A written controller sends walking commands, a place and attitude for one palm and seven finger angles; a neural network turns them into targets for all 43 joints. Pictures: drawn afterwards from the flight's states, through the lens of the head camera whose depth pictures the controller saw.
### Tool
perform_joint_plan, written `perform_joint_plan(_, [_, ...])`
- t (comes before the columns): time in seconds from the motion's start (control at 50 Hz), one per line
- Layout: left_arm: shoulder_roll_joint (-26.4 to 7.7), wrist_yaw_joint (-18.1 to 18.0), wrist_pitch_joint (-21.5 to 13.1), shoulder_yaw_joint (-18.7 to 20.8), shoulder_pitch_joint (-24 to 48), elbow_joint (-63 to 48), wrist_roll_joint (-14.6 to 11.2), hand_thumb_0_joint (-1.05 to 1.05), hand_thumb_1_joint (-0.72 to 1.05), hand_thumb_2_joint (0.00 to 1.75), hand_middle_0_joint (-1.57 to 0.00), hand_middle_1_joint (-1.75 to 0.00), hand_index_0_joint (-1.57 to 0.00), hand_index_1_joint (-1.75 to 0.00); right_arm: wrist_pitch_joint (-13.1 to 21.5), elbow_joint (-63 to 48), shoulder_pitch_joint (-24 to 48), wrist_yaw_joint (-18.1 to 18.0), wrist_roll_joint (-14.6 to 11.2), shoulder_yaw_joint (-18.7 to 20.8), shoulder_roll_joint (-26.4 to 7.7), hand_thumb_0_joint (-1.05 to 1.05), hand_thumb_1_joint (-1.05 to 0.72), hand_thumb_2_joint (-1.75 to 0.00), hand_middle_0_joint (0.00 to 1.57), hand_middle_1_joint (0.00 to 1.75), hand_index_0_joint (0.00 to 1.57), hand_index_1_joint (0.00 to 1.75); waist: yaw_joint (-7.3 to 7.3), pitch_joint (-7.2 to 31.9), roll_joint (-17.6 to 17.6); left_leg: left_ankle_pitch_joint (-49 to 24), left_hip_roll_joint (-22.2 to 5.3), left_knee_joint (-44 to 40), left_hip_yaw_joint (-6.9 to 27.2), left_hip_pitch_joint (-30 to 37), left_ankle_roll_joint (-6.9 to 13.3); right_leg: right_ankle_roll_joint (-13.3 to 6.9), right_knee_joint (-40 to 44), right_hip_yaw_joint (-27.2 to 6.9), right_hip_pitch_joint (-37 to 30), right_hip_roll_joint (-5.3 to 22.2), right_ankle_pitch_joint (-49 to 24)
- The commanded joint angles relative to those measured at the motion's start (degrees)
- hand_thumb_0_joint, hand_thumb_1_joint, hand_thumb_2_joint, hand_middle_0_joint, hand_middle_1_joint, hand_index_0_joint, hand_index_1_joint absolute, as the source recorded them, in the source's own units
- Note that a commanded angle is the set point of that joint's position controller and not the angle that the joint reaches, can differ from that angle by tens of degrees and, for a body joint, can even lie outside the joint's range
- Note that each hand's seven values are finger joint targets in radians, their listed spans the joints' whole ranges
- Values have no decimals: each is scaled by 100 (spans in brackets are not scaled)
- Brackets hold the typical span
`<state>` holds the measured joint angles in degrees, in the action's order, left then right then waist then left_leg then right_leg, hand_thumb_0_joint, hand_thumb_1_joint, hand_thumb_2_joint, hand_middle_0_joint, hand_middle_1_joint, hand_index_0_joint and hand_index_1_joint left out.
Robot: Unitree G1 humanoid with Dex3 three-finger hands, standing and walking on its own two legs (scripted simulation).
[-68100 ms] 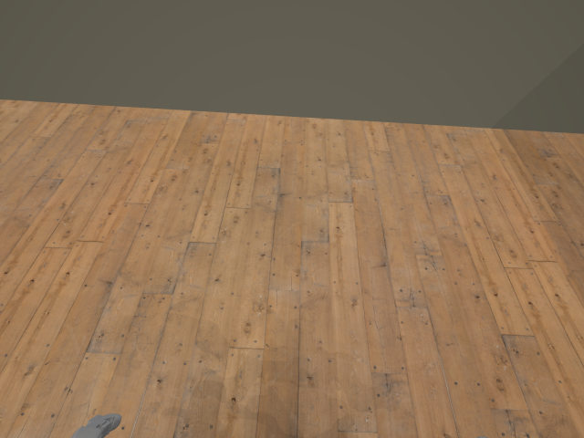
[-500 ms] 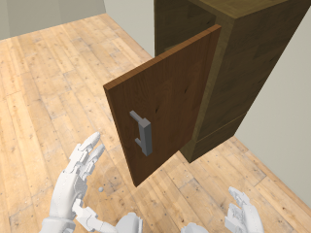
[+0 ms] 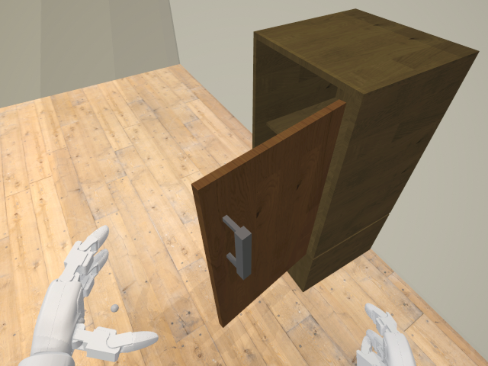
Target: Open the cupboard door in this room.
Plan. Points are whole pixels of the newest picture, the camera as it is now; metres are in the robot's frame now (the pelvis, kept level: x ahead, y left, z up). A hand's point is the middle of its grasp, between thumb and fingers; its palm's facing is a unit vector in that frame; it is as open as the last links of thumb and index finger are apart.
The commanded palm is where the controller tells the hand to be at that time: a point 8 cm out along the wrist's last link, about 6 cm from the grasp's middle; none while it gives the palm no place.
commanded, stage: draw the hand back to the body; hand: left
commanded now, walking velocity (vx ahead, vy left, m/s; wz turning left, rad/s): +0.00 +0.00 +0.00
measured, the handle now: (236, 247) +0.34 +0.05 -0.01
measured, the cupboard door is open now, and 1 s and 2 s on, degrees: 100 100 100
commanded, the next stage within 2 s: step back with the hand held close in 0.86 s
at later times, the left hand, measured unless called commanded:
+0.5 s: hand (33, 239) +0.21 +0.26 +0.20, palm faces +0.45 -0.80 -0.41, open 8.9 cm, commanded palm +0.16 +0.30 +0.21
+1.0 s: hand (50, 249) +0.20 +0.23 +0.20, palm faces +0.45 -0.81 -0.39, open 7.4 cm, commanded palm +0.15 +0.27 +0.21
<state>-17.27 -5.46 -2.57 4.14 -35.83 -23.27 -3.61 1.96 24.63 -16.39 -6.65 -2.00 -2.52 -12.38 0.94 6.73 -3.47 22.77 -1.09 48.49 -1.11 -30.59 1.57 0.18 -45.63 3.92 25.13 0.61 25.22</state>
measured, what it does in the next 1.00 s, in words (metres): stands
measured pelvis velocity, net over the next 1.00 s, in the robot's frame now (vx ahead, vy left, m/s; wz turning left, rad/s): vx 0.01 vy -0.02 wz -0.01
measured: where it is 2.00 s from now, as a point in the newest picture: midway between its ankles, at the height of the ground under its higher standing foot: outside the picture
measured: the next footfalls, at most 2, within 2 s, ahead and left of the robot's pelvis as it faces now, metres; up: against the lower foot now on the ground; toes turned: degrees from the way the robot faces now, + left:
left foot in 1.96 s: -0.01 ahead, +0.10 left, +0.00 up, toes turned +5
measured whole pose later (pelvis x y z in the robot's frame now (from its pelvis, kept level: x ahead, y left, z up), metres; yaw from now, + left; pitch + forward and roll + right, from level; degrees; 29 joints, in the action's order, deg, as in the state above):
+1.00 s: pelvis +0.01 -0.02 +0.04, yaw -1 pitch -5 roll +0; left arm -19.2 -6.8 -4.2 18.8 -27.3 -22.0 -4.6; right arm 5.6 36.5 -11.2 -5.0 -0.5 -0.7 -12.9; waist 3.3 -1.3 -4.2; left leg 12.8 -1.6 24.4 -1.8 -6.4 -0.3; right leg -1.4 -22.4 3.4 1.9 -0.8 15.4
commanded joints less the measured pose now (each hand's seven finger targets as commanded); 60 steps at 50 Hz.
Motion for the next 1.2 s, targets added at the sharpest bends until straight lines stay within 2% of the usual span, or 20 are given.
perform_joint_plan(0.0, [-800, -371, -258, 755, 498, -1451, 116, 0, 9, 55, -17, -30, -17, -30, 413, -800, 689, -89, 54, 151, -610, 0, -90, -90, 20, 30, 20, 30, 60, 199, 46, -886, -12, -1295, 300, 1108, 15, -132, 1170, -88, -194, -2, -960])
perform_joint_plan(0.08, [-859, -421, -234, 917, 719, -1386, 146, 0, 23, 62, -18, -30, -18, -30, 541, -584, 779, -48, 66, 122, -657, 0, -90, -90, 20, 30, 20, 30, 95, -66, -61, -1098, -29, -1662, 384, 1413, -23, -148, 1430, -51, -523, -8, -1098])
perform_joint_plan(0.14, [-836, -411, -255, 1042, 721, -1400, 141, 0, 34, 66, -18, -30, -18, -30, 627, -456, 802, -6, 94, 126, -644, 0, -90, -90, 20, 30, 20, 30, 128, -94, -63, -1457, -61, -1883, 386, 1718, -39, -130, 1577, -29, -750, -18, -1339])
perform_joint_plan(0.2, [-963, -386, -254, 1319, 649, -1353, 108, 0, 44, 70, -18, -30, -18, -30, 670, -338, 906, 34, 113, 142, -644, 0, -90, -90, 20, 30, 20, 30, 194, -84, 140, -1919, -71, -2042, 344, 1892, -53, -135, 1724, -22, -1129, -15, -1717])
perform_joint_plan(0.26, [-1089, -358, -295, 1582, 769, -1469, 85, 0, 55, 75, -19, -30, -19, -30, 683, -233, 950, 72, 123, 164, -634, 0, -90, -90, 20, 30, 20, 30, 218, -78, 24, -2313, -92, -2163, 271, 2159, -77, -122, 1880, -36, -1319, -27, -1989])
perform_joint_plan(0.36, [-1252, -340, -344, 1949, 1140, -1486, 27, 0, 73, 82, -19, -30, -19, -30, 690, -99, 1044, 124, 139, 194, -639, 0, -90, -90, 20, 30, 20, 30, 244, -240, -209, -2388, -93, -2401, 222, 2362, -107, -131, 2144, -67, -1527, -46, -2072])
perform_joint_plan(0.38, [-1355, -349, -345, 2088, 1148, -1383, 19, 0, 76, 84, -19, -30, -19, -30, 698, -53, 1068, 125, 147, 201, -663, 0, -90, -90, 20, 30, 20, 30, 272, -283, -90, -2337, -81, -2444, 225, 2320, -106, -148, 2209, -65, -1631, -61, -2108])
perform_joint_plan(0.46, [-1445, -332, -408, 2328, 1388, -1460, -35, 0, 90, 90, -20, -30, -20, -30, 680, 10, 1111, 144, 153, 252, -654, 0, -90, -90, 20, 30, 20, 30, 275, -195, -107, -2489, -63, -2499, 144, 2523, -87, -127, 2300, -88, -1761, -53, -2327])
perform_joint_plan(0.52, [-981, -238, -351, 1943, 1112, -965, -65, 0, 90, 90, -20, -30, -20, -30, 615, 71, 1121, 198, 152, 282, -677, 0, -90, -90, 20, 30, 20, 30, 229, -484, 31, -2328, -76, -2596, 116, 2496, -72, -101, 2425, -87, -1711, -51, -2237])
perform_joint_plan(0.6, [-1048, -203, -360, 1940, 1173, -937, -85, 0, 90, 90, -20, -30, -20, -30, 540, 56, 1202, 186, 162, 341, -721, 0, -90, -90, 20, 30, 20, 30, 246, -452, 345, -2058, -39, -2665, 65, 2529, -15, -76, 2550, -129, -1811, -51, -2168])
perform_joint_plan(0.68, [-1490, -267, -464, 2255, 1435, -1388, -36, 0, 90, 90, -20, -30, -20, -30, 596, 90, 1292, 131, 174, 331, -689, 0, -90, -90, 20, 30, 20, 30, 307, -195, -49, -1986, 22, -2637, 29, 2647, -13, -101, 2618, -192, -1944, -34, -2155])
perform_joint_plan(0.76, [-1411, -304, -519, 2208, 1361, -1537, -33, 0, 90, 90, -20, -30, -20, -30, 712, 150, 1290, 110, 175, 308, -616, 0, -90, -90, 20, 30, 20, 30, 282, -271, -320, -2031, 50, -2622, 18, 2719, -34, -109, 2661, -193, -1889, -30, -2221])
perform_joint_plan(0.88, [-1188, -245, -463, 2087, 1179, -904, -85, 0, 90, 90, -20, -30, -20, -30, 682, 220, 1310, 115, 160, 351, -644, 0, -90, -90, 20, 30, 20, 30, 268, -706, 172, -1930, 24, -2691, -11, 2637, -17, -70, 2805, -187, -1757, -51, -2109])
perform_joint_plan(0.94, [-1153, -207, -500, 2053, 1239, -856, -107, 0, 90, 90, -20, -30, -20, -30, 639, 212, 1333, 116, 160, 378, -652, 0, -90, -90, 20, 30, 20, 30, 264, -726, 340, -1794, 18, -2723, -35, 2671, 12, -29, 2865, -223, -1700, -44, -1937])
perform_joint_plan(0.96, [-1387, -231, -561, 2204, 1691, -1078, -98, 0, 90, 90, -20, -30, -20, -30, 652, 228, 1371, 103, 151, 391, -669, 0, -90, -90, 20, 30, 20, 30, 248, -596, 265, -1762, 28, -2701, -50, 2743, 24, -27, 2908, -267, -1694, -29, -1906])
perform_joint_plan(0.98, [-2326, -316, -865, 3062, 2706, -1318, 36, 0, 90, 90, -20, -30, -20, -30, 535, 65, 1192, 135, 103, 317, -699, 0, -90, -90, 20, 30, 20, 30, 9, -1185, -17, -1376, -43, -2557, 89, 2269, 55, -6, 3187, -528, -1243, 266, -1974])
perform_joint_plan(1.0, [-1692, -231, -859, 2593, 1796, -845, -4, 0, 90, 90, -20, -30, -20, -30, 471, 209, 1262, 124, 156, 396, -682, 0, -90, -90, 20, 30, 20, 30, 10, -878, 480, -1532, -62, -2292, 138, 2289, 72, 3, 3171, -525, -1186, 392, -2084])
perform_joint_plan(1.04, [-1439, -170, -794, 2302, 1204, -811, 7, 0, 90, 90, -20, -30, -20, -30, 343, 134, 1291, 166, 179, 420, -717, 0, -90, -90, 20, 30, 20, 30, -8, -743, 542, -1863, -74, -2187, 47, 2396, 69, 36, 3080, -510, -1167, 463, -2560])
perform_joint_plan(1.12, [-1418, -211, -819, 2325, 634, -1237, -22, 0, 90, 90, -20, -30, -20, -30, 156, 13, 1250, 164, 165, 478, -763, 0, -90, -90, 20, 30, 20, 30, -36, -61, 15, -2558, -182, -2268, 49, 2433, 25, 33, 2632, -378, -1479, 412, -2922])
perform_joint_plan(1.18, [-1716, -295, -831, 2617, 501, -1579, -40, 0, 90, 90, -20, -30, -20, -30, 43, -55, 1272, 120, 159, 506, -760, 0, -90, -90, 20, 30, 20, 30, -31, 294, 80, -3048, -241, -2249, 104, 2395, 17, 37, 2381, -323, -1688, 363, -3276])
